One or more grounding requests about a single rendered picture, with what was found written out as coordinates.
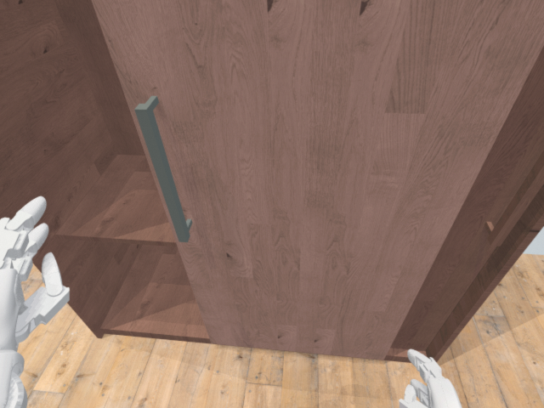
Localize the right robot hand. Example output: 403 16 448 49
399 349 462 408

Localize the left robot hand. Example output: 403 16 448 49
0 196 70 352

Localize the handle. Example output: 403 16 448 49
487 151 544 247
134 96 192 242

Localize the wardrobe door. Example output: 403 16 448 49
92 0 544 360
390 46 544 351

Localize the robot left forearm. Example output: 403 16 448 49
0 350 27 408

